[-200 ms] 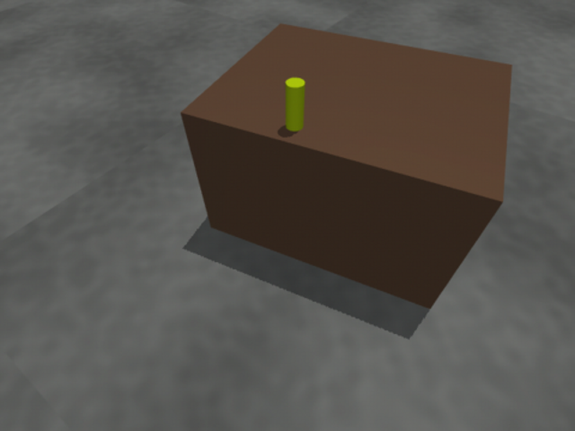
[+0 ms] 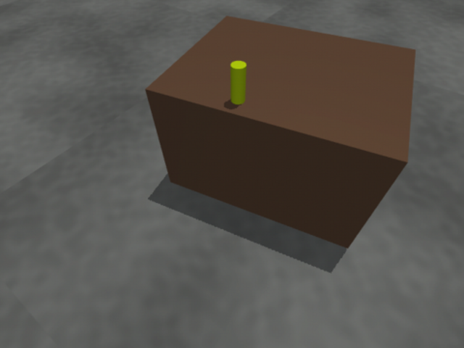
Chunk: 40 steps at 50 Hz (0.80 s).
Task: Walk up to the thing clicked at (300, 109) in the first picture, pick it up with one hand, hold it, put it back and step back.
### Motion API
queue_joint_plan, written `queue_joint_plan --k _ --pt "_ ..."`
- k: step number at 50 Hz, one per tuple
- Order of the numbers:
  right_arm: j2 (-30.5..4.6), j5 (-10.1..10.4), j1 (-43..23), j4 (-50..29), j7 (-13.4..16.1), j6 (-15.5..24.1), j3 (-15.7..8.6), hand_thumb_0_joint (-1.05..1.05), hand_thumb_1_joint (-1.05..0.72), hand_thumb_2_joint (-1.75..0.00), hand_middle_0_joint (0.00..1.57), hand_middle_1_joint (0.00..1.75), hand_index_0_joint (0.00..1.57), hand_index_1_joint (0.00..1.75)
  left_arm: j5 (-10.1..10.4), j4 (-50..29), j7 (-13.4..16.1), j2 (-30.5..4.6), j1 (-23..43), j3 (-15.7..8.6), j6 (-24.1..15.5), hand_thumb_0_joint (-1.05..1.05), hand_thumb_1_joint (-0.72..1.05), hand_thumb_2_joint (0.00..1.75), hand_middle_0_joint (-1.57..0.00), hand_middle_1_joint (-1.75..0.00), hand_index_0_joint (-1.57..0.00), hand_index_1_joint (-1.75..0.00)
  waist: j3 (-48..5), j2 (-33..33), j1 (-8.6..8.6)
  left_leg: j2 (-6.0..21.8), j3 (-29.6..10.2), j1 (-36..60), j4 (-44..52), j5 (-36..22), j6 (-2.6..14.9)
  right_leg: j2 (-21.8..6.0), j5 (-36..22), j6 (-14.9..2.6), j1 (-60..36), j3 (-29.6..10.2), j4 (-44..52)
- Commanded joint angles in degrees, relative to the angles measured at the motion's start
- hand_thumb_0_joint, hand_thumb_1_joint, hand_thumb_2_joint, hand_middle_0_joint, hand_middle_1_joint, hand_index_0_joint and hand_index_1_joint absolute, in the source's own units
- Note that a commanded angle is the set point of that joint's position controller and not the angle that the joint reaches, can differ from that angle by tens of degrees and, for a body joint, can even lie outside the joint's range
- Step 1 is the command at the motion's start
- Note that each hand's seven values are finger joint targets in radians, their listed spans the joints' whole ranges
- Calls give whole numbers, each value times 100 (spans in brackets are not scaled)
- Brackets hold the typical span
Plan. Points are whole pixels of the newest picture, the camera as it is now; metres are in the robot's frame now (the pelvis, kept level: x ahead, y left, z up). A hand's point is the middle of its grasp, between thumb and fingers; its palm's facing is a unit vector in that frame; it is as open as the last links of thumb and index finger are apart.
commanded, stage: stand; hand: left
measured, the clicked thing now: (238, 83) +0.97 +0.00 -0.11
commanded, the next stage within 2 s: walk up in 0.92 s
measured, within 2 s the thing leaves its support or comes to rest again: neither
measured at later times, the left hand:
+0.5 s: hand out of the picture +0.09 +0.25 -0.15, palm faces -0.02 -0.94 -0.35, open 7.4 cm
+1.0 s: hand out of the picture +0.08 +0.25 -0.15, palm faces -0.06 -0.94 -0.34, open 7.4 cm
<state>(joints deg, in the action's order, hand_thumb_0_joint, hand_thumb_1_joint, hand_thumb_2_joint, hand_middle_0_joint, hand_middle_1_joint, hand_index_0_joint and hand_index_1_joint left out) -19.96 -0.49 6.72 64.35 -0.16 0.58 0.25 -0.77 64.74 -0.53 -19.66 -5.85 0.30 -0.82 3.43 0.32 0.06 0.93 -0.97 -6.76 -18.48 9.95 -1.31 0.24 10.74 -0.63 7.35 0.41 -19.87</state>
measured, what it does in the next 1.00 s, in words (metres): stands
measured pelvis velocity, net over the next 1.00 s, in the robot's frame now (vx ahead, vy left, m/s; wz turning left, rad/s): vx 0.01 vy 0.00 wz -0.05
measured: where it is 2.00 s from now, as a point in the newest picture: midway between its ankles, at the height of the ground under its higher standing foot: (251, 309)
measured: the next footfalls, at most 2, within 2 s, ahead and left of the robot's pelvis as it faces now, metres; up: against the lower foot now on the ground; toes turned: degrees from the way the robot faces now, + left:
right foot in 1.22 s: +0.16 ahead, -0.20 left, +0.00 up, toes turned -12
left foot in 1.68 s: +0.43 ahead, +0.06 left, +0.00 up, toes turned -12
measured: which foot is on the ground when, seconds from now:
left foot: down 0.00-1.00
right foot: down 0.00-1.00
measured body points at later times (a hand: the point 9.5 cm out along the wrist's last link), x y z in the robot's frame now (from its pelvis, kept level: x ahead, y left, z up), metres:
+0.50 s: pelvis +0.01 +0.00 +0.00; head +0.02 -0.01 +0.45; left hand +0.09 +0.30 -0.13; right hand +0.09 -0.30 -0.13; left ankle +0.00 +0.14 -0.75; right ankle +0.00 -0.11 -0.75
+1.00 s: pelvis +0.01 +0.00 +0.00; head +0.02 -0.01 +0.45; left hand +0.09 +0.30 -0.13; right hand +0.08 -0.31 -0.13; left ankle +0.00 +0.13 -0.74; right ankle +0.00 -0.11 -0.74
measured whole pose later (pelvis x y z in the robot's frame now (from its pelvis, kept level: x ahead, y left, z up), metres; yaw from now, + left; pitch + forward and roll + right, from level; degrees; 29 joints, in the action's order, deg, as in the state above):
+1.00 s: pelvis +0.01 +0.00 +0.00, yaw -3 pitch -2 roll +1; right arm -20.6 -2.0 8.3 60.5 -1.6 1.4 -1.8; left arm -1.8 61.3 -2.1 -20.4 -10.4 -2.1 -0.7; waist 2.1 -0.3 -0.2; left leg 1.1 1.5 -7.1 -24.1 20.5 1.0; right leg 0.8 18.6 -1.8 9.3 -2.3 -26.4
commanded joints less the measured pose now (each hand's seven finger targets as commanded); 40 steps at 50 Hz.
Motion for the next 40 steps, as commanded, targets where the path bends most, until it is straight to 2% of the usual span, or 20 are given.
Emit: queue_joint_plan --k 1,4,14,20,27,40 --pt "-1154 21 -214 -321 80 148 -213 0 -90 -90 20 30 20 30 43 -305 86 -1226 195 -230 -103 0 90 90 -20 -30 -20 -30 -513 -26 -30 609 -469 133 223 -695 248 -724 -686 -123 -89 -584 348" --pt "-1165 12 -223 -322 86 141 -222 0 -90 -90 20 30 20 30 44 -315 94 -1227 220 -230 -100 0 90 90 -20 -30 -20 -30 -516 -104 -26 602 -458 125 206 -739 237 -724 -716 -117 -109 -580 370" --pt "-1165 10 -236 -333 98 119 -222 0 -90 -90 20 30 20 30 39 -342 117 -1242 243 -234 -120 0 90 90 -20 -30 -20 -30 -650 -51 5 631 -416 256 89 -1156 225 -768 -1370 -108 -303 -549 352" --pt "-1157 9 -248 -344 100 120 -214 0 -90 -90 20 30 20 30 43 -333 117 -1251 230 -251 -104 0 90 90 -20 -30 -20 -30 -604 -47 -20 644 -410 234 147 -1103 238 -766 -1275 -117 -321 -562 355" --pt "-1171 12 -265 -354 96 119 -210 0 -90 -90 20 30 20 30 42 -332 108 -1234 238 -259 -104 0 90 90 -20 -30 -20 -30 -420 -38 -22 635 -431 206 238 -774 228 -740 -861 -98 -119 -583 492" --pt "-1163 1 -222 -376 88 113 -231 0 -90 -90 20 30 20 30 25 -374 127 -1274 254 -254 -124 0 90 90 -20 -30 -20 -30 -600 -70 16 653 -402 239 195 -875 232 -778 -1081 -114 -295 -587 458"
